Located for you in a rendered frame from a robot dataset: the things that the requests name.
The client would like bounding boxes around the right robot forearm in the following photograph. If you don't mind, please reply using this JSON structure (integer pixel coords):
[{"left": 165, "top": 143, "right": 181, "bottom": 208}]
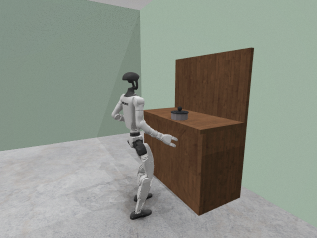
[{"left": 139, "top": 121, "right": 164, "bottom": 140}]

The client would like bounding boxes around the pot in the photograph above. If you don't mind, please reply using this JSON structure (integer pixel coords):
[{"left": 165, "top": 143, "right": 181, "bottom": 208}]
[{"left": 171, "top": 113, "right": 188, "bottom": 121}]

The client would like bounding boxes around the robot left upper arm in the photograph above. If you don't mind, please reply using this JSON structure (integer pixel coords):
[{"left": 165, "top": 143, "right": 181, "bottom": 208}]
[{"left": 111, "top": 94, "right": 125, "bottom": 120}]

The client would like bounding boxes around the left robot forearm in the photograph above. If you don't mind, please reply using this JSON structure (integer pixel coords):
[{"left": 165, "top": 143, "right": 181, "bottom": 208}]
[{"left": 118, "top": 114, "right": 125, "bottom": 122}]

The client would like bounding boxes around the robot right hand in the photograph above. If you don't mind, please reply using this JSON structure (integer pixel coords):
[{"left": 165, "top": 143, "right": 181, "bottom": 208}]
[{"left": 162, "top": 134, "right": 178, "bottom": 147}]

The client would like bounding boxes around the humanoid robot torso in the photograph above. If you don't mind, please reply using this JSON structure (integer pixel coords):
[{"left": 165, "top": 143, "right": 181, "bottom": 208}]
[{"left": 122, "top": 93, "right": 143, "bottom": 149}]

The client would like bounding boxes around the robot right upper arm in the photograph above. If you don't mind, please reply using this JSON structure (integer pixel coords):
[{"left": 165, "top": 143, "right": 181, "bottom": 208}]
[{"left": 133, "top": 96, "right": 146, "bottom": 129}]

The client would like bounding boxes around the table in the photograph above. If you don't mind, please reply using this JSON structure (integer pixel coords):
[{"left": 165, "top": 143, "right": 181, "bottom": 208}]
[{"left": 143, "top": 47, "right": 254, "bottom": 216}]

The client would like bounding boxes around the robot right shin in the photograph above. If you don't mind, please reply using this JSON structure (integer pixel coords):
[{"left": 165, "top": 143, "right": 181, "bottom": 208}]
[{"left": 135, "top": 178, "right": 152, "bottom": 214}]

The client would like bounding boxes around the lid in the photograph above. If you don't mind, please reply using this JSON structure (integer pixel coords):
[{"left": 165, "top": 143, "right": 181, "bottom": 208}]
[{"left": 171, "top": 110, "right": 189, "bottom": 114}]

